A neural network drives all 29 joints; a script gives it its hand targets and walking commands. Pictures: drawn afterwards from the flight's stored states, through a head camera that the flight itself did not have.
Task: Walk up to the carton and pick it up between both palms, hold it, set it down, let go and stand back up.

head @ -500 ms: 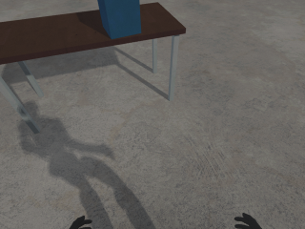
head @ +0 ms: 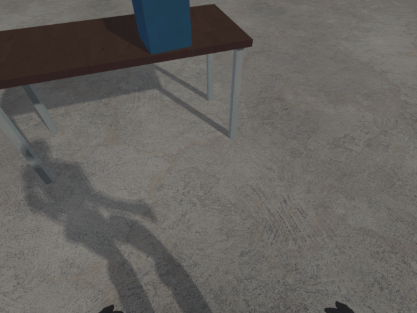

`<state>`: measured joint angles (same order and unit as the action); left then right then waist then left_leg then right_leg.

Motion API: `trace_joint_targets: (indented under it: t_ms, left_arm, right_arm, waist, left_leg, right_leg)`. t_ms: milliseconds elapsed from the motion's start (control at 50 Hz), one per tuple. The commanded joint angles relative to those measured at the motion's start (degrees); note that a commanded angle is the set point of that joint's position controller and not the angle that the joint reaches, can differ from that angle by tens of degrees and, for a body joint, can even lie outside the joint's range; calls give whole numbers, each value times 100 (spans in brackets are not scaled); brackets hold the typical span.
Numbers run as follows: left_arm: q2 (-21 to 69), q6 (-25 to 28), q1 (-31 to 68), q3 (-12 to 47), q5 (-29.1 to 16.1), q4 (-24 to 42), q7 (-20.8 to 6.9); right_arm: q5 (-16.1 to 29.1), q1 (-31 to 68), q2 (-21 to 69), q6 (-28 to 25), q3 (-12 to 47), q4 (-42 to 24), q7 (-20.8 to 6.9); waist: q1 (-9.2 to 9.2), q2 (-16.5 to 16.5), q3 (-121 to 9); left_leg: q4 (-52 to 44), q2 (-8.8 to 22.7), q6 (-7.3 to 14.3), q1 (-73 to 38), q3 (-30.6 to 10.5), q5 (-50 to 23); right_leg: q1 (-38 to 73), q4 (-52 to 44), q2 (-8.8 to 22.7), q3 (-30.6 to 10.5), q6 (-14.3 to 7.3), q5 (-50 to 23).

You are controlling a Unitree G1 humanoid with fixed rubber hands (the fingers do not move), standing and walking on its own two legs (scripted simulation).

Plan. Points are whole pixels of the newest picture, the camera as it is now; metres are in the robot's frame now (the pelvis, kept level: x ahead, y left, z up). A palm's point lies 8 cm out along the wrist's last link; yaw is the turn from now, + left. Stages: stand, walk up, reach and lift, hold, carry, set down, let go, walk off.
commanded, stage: stand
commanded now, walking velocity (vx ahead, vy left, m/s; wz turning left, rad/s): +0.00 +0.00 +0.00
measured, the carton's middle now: (160, 9) +1.33 +0.25 +0.07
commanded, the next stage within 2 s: walk up in 1.42 s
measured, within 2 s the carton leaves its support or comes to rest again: neither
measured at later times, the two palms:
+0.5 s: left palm out of the picture +0.09 +0.25 -0.10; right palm out of the picture +0.09 -0.25 -0.10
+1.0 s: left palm out of the picture +0.10 +0.24 -0.11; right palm out of the picture +0.08 -0.25 -0.10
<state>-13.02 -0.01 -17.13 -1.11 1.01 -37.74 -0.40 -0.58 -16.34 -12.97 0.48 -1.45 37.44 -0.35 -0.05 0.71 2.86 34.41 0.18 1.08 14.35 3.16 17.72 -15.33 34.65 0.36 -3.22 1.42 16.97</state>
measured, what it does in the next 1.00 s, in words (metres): stands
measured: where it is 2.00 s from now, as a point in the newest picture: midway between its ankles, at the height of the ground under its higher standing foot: outside the picture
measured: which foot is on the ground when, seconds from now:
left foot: down 0.00-1.00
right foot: down 0.00-1.00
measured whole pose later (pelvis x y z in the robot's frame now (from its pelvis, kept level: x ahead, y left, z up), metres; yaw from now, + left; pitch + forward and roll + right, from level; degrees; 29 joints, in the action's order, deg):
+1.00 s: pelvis +0.00 +0.00 +0.00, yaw -1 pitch -2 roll +0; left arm -13.7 -0.1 -16.9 -0.1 0.6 -41.2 0.0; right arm -0.2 -17.5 -13.9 0.3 -0.4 40.4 0.0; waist -0.4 0.7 2.9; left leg 32.3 0.5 1.0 13.1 4.2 17.2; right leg -14.8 33.1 0.0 -4.3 1.4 16.3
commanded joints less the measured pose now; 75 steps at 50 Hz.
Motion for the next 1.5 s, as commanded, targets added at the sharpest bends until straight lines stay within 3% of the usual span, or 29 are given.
trace_joint_targets:
  t_ms: [0, 60, 160, 320, 360, 380, 460, 500, 540, 600, 680, 700, 780, 820, 840, 960, 1020, 1220, 1280, 1480]
  left_arm:
    - [-740, 160, 61, -249, 7, 572, 39]
    - [-727, 151, 43, -209, -20, 523, 45]
    - [-745, 151, 10, -208, -21, 489, 42]
    - [-775, 121, 23, -199, -31, 415, 47]
    - [-740, 117, 20, -188, -17, 428, 39]
    - [-813, 125, 3, -198, -27, 428, 41]
    - [-769, 137, -30, -186, -10, 359, 48]
    - [-786, 131, -18, -207, -22, 347, 51]
    - [-768, 148, -53, -166, -25, 330, 47]
    - [-815, 150, -39, -178, -27, 299, 57]
    - [-817, 123, -58, -177, -28, 271, 49]
    - [-835, 123, -52, -171, -34, 257, 51]
    - [-808, 133, -25, -171, -33, 223, 65]
    - [-823, 141, -62, -150, -29, 200, 70]
    - [-795, 131, -59, -145, -31, 199, 74]
    - [-808, 121, -34, -135, -38, 172, 85]
    - [-850, 112, 5, -142, -37, 122, 85]
    - [-824, 104, -55, -157, -40, 7, 84]
    - [-818, 114, 9, -126, -57, 9, 85]
    - [-834, 104, -75, -122, -51, -84, 119]
  right_arm:
    - [3, 110, -756, -176, -219, -570, 37]
    - [20, 38, -763, -164, -225, -548, 37]
    - [16, 108, -792, -184, -214, -515, 47]
    - [42, -6, -811, -161, -214, -466, 43]
    - [15, -5, -829, -148, -207, -451, 44]
    - [14, -37, -810, -153, -187, -464, 45]
    - [22, -44, -796, -159, -187, -439, 44]
    - [29, -76, -807, -159, -193, -399, 42]
    - [16, -114, -840, -153, -193, -367, 46]
    - [13, -109, -820, -174, -167, -350, 49]
    - [25, -102, -836, -139, -149, -308, 66]
    - [25, -186, -824, -141, -145, -287, 71]
    - [34, -147, -877, -180, -158, -258, 69]
    - [31, -172, -856, -174, -159, -246, 65]
    - [38, -203, -878, -159, -153, -230, 63]
    - [35, -171, -902, -165, -134, -170, 77]
    - [59, -212, -885, -164, -121, -154, 66]
    - [53, -221, -892, -139, -130, -59, 87]
    - [55, -256, -915, -127, -118, -49, 92]
    - [29, -272, -929, -142, -110, 45, 104]
  waist:
    - [16, -171, -294]
    - [-27, 65, -125]
    - [19, -90, -225]
    - [-16, -21, -58]
    - [3, -138, 54]
    - [-8, -32, -141]
    - [-6, -204, -140]
    - [-24, -16, -68]
    - [-36, 97, -132]
    - [-31, 31, -330]
    - [-18, -110, 88]
    - [-47, 43, -27]
    - [-26, -36, -235]
    - [-16, 136, -214]
    - [-43, -3, -148]
    - [-11, -116, -248]
    - [-42, 42, -298]
    - [-17, -105, -63]
    - [-36, 88, 89]
    - [-38, -74, -194]
  left_leg:
    - [-812, 514, 85, 56, -646, -354]
    - [-835, 517, 82, 29, -631, -379]
    - [-840, 505, 79, 58, -624, -423]
    - [-979, 570, 107, 170, -673, -231]
    - [-993, 557, 107, 243, -655, -74]
    - [-976, 550, 92, 151, -627, -98]
    - [-1001, 575, 125, 134, -678, -85]
    - [-1054, 594, 126, 176, -700, 31]
    - [-934, 545, 91, -4, -609, -109]
    - [-874, 538, 69, -131, -585, -373]
    - [-914, 505, 75, 41, -543, -201]
    - [-930, 523, 78, -17, -576, -210]
    - [-945, 557, 88, -70, -578, -468]
    - [-906, 549, 62, -121, -536, -525]
    - [-926, 571, 80, -66, -537, -487]
    - [-946, 595, 101, -102, -549, -660]
    - [-942, 581, 75, -170, -533, -569]
    - [-1050, 566, 77, -122, -522, -335]
    - [-1044, 570, 73, -149, -507, -286]
    - [-1050, 592, 88, -306, -462, -513]
  right_leg:
    - [80, -554, 350, -397, -278, -741]
    - [-89, -592, 331, -403, -268, -736]
    - [62, -602, 352, -408, -279, -879]
    - [-9, -589, 323, -381, -274, -679]
    - [-40, -645, 325, -405, -265, -598]
    - [-12, -630, 328, -428, -292, -623]
    - [-4, -626, 326, -441, -264, -612]
    - [-3, -648, 309, -403, -278, -491]
    - [-116, -739, 346, -461, -288, -483]
    - [2, -674, 337, -423, -282, -708]
    - [-202, -827, 342, -520, -284, -573]
    - [-156, -779, 336, -504, -293, -599]
    - [58, -648, 311, -448, -276, -840]
    - [-23, -706, 333, -466, -268, -907]
    - [-22, -705, 337, -473, -263, -885]
    - [103, -617, 316, -492, -266, -1086]
    - [88, -638, 309, -466, -250, -1015]
    - [-32, -771, 297, -535, -270, -821]
    - [-198, -906, 305, -568, -286, -696]
    - [13, -763, 314, -581, -280, -1021]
